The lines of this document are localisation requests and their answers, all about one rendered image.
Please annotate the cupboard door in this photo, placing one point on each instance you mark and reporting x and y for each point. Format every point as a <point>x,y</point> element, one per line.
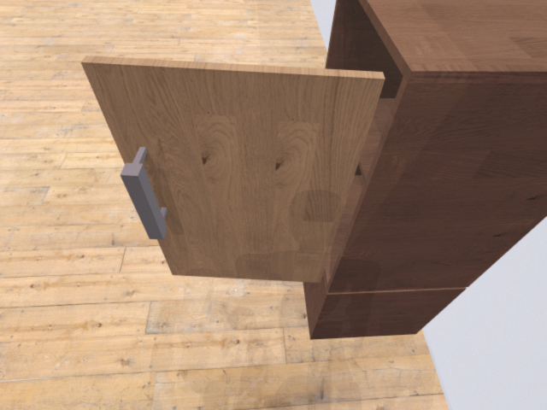
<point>253,163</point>

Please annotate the handle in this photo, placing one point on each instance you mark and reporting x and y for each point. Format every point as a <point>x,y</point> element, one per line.
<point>143,198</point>

